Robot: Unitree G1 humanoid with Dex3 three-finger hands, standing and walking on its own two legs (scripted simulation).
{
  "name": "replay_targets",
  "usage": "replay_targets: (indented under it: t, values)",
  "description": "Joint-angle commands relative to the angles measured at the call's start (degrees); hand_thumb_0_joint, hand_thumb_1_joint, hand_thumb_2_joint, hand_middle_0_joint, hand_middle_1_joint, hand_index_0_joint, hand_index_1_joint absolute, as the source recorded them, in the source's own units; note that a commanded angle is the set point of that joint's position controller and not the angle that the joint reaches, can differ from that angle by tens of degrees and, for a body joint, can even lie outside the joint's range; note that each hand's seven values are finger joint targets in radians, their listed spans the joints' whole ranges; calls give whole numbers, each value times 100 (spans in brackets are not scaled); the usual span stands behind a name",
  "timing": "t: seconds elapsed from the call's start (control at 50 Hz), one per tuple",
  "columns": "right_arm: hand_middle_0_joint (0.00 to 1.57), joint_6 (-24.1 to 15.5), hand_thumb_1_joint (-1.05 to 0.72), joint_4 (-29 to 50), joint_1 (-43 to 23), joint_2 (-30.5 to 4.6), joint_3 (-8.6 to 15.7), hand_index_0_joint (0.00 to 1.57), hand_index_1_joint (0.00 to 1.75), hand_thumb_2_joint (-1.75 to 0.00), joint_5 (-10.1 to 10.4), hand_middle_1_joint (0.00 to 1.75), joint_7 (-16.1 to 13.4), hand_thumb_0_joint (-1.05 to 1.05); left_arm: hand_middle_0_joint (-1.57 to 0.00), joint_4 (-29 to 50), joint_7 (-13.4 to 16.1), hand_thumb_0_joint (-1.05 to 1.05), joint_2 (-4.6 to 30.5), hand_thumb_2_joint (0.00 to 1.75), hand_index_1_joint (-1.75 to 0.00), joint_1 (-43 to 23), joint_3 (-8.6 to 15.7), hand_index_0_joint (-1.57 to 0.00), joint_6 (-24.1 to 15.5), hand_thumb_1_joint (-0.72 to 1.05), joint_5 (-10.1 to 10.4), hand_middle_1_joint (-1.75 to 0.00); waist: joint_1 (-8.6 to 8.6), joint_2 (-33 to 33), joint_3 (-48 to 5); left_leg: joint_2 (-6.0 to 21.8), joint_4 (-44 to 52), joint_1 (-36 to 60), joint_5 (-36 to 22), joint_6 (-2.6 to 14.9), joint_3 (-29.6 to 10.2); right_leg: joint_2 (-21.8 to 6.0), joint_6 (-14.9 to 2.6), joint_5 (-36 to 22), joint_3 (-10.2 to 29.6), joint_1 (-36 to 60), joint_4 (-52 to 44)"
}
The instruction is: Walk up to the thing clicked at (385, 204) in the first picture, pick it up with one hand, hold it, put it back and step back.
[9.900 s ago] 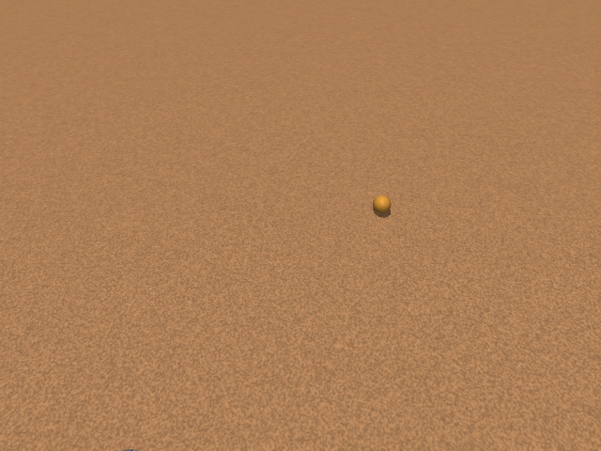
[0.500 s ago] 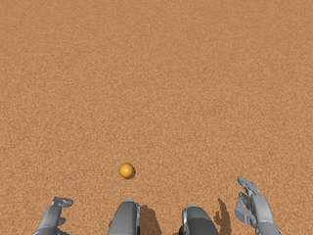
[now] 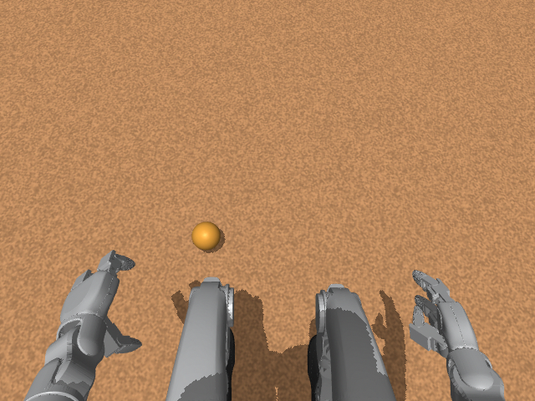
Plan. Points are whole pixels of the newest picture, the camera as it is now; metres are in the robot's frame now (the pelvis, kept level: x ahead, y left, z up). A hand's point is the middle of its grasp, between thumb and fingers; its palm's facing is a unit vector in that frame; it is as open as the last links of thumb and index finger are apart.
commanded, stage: rise first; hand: left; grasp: from above
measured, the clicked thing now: (206, 235) +0.44 +0.19 -0.49
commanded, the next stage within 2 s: none
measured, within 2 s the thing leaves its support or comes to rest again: neither
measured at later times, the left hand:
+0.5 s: hand (149, 266) +0.32 +0.27 -0.28, palm faces -0.49 -0.20 -0.85, open 14.3 cm
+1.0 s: hand (164, 251) +0.37 +0.26 -0.34, palm faces -0.47 -0.04 -0.88, open 14.2 cm
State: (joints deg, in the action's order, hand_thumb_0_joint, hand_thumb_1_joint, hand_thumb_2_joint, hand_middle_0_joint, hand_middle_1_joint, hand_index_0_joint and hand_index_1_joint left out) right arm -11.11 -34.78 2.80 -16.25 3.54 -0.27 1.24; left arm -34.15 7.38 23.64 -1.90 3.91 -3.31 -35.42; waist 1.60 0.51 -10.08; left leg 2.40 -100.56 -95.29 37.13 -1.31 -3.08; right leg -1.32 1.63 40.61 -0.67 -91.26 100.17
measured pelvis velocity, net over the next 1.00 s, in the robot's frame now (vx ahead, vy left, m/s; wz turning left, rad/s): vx -0.05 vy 0.00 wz -0.08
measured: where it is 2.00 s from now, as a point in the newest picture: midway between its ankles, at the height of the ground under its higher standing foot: (271, 388)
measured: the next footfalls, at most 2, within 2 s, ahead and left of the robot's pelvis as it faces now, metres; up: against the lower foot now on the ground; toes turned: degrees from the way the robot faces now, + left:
none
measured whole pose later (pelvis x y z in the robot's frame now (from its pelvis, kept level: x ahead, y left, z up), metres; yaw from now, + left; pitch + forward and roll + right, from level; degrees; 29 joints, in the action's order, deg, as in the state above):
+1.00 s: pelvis -0.05 +0.00 -0.17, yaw -5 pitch +33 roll -6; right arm -3.8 -44.7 5.5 -13.7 1.5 -6.2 5.4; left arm -72.9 22.8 33.6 -42.2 3.3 -10.2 -68.4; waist 7.3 -0.3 -5.4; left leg 2.2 -131.1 -128.5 35.8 -1.5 -7.5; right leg 1.1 2.4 39.4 -1.8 -123.2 129.5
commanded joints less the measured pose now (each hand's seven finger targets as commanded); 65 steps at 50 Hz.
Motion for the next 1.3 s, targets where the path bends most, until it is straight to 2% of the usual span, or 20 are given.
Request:
replay_targets:
  t: [0.0, 0.02, 0.04, 0.08, 0.16, 0.26, 0.3, 0.36, 0.38, 0.48, 0.54, 0.56, 0.62, 0.7, 0.74, 0.86, 0.88, 0.94, 1.12, 1.28]
  values:
    - [20, -133, -88, 301, 431, -924, 385, 20, 30, -90, -8, 30, -20, 0, -7, 156, 570, 0, 1360, 106, -103, -926, 604, -3, -269, -60, -610, -99, -136, 599, -3016, -135, 612, 1987, -1519, 112, 70, 204, -318, -1640, -203, 294, -529]
    - [20, -107, -88, 274, 449, -943, 405, 20, 30, -90, -16, 30, -10, 0, -6, 167, 629, 0, 1247, 106, -102, -1101, 509, -3, -256, -60, -705, -99, -90, 663, -3202, -130, 510, 2011, -1561, 105, 87, 204, -318, -1663, -214, 210, -449]
    - [20, -79, -88, 225, 470, -954, 412, 20, 30, -90, -28, 30, -10, 0, -6, 175, 710, 0, 1438, 106, -102, -1375, 604, -3, -235, -60, -784, -99, -125, 588, -3364, -139, 367, 1889, -1513, 125, 134, 212, -310, -1648, -208, 225, -414]
    - [20, -16, -89, 115, 529, -942, 413, 20, 30, -90, -64, 30, -2, 0, -6, -3, 802, 0, 1445, 106, -103, -1803, 516, -3, -169, -60, -909, -100, -74, 448, -3528, -139, 51, 1611, -1476, 182, 238, 225, -285, -1675, -189, 238, -345]
    - [20, 116, -90, -85, 667, -935, 409, 20, 30, -90, -136, 30, 12, 0, -7, -565, 823, 0, 1854, 107, -103, -2651, 629, -4, -114, -61, -1149, -99, -79, 167, -3716, -159, -392, 939, -1077, 246, 319, 247, -262, -1336, -168, 265, -156]
    - [20, 261, -90, -181, 716, -932, 422, 20, 30, -90, -187, 30, 40, 0, -8, -1288, 675, 0, 2085, 108, -102, -3442, 483, -5, -290, -60, -1471, -99, 22, -3, -3372, -195, -662, 171, -245, 288, 314, 312, -292, -291, -185, -175, -26]
    - [20, 298, -90, -241, 804, -952, 406, 20, 30, -90, -209, 30, 51, 0, -7, -1406, 638, 0, 2050, 107, -102, -3825, 331, -4, -397, -60, -1601, -99, 135, 130, -3219, -210, -743, 67, -66, 291, 301, 314, -309, -124, -221, -418, 63]
    - [20, 382, -90, -289, 870, -949, 377, 20, 30, -90, -209, 30, 83, 0, -8, -1751, 672, 0, 2179, 109, -102, -3989, 331, -4, -541, -60, -1839, -98, 160, 155, -2998, -227, -813, -169, 155, 294, 259, 343, -335, 97, -287, -643, 222]
    - [20, 410, -90, -309, 915, -948, 349, 20, 30, -90, -209, 30, 99, 0, -8, -1922, 689, 0, 2071, 110, -101, -3999, 260, -3, -580, -61, -1924, -97, 216, 154, -2834, -231, -847, -272, 187, 296, 244, 346, -341, 101, -336, -777, 281]
    - [20, 545, -89, -442, 999, -1057, 307, 20, 30, -90, -262, 30, 158, 0, -7, -2086, 990, 0, 2310, 109, -100, -4627, 276, -3, -764, -61, -2392, -96, 288, 636, -2826, -209, -961, -85, 271, 251, 69, 315, -388, -72, -497, -1448, 736]
    - [20, 591, -89, -527, 1041, -1079, 262, 20, 30, -90, -301, 30, 198, 0, -6, -2317, 1209, 0, 2326, 106, -99, -4675, 310, -4, -788, -58, -2647, -97, 264, 976, -2927, -200, -1019, 111, -23, 205, 65, 304, -400, -378, -587, -1669, 971]
    - [20, 599, -89, -560, 1047, -1085, 253, 20, 30, -90, -324, 30, 212, 0, -6, -2351, 1271, 0, 2225, 106, -100, -4820, 204, -4, -793, -58, -2708, -98, 325, 1021, -2899, -192, -1097, 70, -80, 207, 86, 296, -392, -440, -593, -1760, 999]
    - [20, 629, -89, -621, 1113, -1081, 260, 20, 30, -90, -399, 30, 232, 0, -6, -2583, 1481, 0, 2314, 105, -100, -5027, 257, -4, -762, -58, -2903, -98, 391, 973, -2912, -188, -1224, -25, -127, 217, 144, 307, -392, -479, -595, -1804, 1012]
    - [20, 625, -89, -704, 1162, -1124, 275, 20, 30, -90, -470, 30, 264, 0, -6, -2673, 1641, 0, 2308, 103, -99, -5242, 250, -5, -682, -56, -3046, -98, 404, 1268, -3123, -155, -1213, 206, -150, 180, 25, 277, -375, -550, -697, -2015, 1293]
    - [20, 631, -90, -715, 1142, -1076, 279, 20, 30, -90, -505, 30, 283, 0, -6, -2840, 1684, 0, 2223, 102, -100, -5318, 122, -6, -639, -55, -3083, -99, 492, 1203, -3110, -148, -1284, 190, -132, 185, 48, 298, -396, -552, -692, -2058, 1273]
    - [20, 639, -90, -785, 1195, -1056, 248, 20, 30, -90, -568, 30, 316, 0, -6, -3071, 1758, 0, 2367, 101, -100, -5487, 174, -6, -615, -55, -3190, -100, 570, 966, -3072, -154, -1594, -205, -295, 255, 133, 324, -367, -723, -652, -1936, 1308]
    - [20, 646, -90, -793, 1219, -1017, 228, 20, 30, -90, -594, 30, 333, 0, -7, -3139, 1752, 0, 2220, 102, -101, -5416, 122, -7, -629, -55, -3206, -100, 590, 929, -3040, -164, -1628, -258, -361, 264, 143, 323, -357, -776, -665, -1875, 1337]
    - [20, 642, -90, -817, 1215, -1013, 227, 20, 30, -90, -612, 30, 350, 0, -7, -3212, 1772, 0, 2410, 100, -101, -5439, 253, -7, -686, -54, -3245, -102, 546, 792, -3094, -166, -1783, -396, -411, 295, 195, 338, -346, -818, -628, -1796, 1338]
    - [20, 721, -90, -848, 1215, -953, 202, 20, 30, -90, -699, 30, 421, 0, -7, -3208, 1870, 0, 2504, 100, -102, -5419, 355, -8, -906, -54, -3430, -103, 542, 777, -3283, -161, -2036, -567, -720, 307, 223, 381, -321, -1164, -613, -1546, 1536]
    - [20, 745, -90, -893, 1181, -950, 254, 20, 30, -90, -752, 30, 420, 0, -7, -3206, 2027, 0, 2495, 100, -101, -5594, 374, -8, -938, -54, -3446, -101, 547, 966, -3214, -143, -2086, -581, -452, 282, 223, 398, -355, -882, -616, -1841, 1544]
